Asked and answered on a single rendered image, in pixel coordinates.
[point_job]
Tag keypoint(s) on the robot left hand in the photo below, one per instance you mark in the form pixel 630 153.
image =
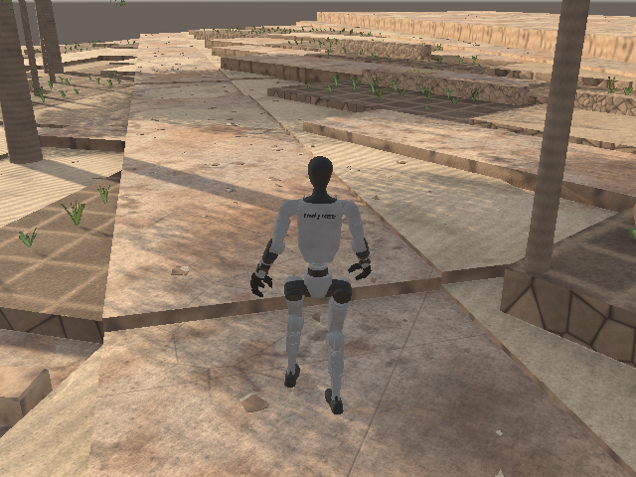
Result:
pixel 256 282

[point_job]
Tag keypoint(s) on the robot head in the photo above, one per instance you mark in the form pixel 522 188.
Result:
pixel 320 170

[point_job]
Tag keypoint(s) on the left robot upper arm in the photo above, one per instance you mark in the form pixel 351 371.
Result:
pixel 287 209

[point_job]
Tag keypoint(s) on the right robot upper arm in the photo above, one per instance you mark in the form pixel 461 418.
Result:
pixel 351 211

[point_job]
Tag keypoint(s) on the robot right hand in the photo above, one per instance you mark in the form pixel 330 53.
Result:
pixel 364 274

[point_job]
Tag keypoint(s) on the left robot forearm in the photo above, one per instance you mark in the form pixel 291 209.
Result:
pixel 266 261

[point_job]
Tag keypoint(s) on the right robot forearm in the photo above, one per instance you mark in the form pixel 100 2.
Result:
pixel 364 257

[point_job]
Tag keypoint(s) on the robot right shin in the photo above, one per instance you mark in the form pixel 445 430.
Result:
pixel 335 367

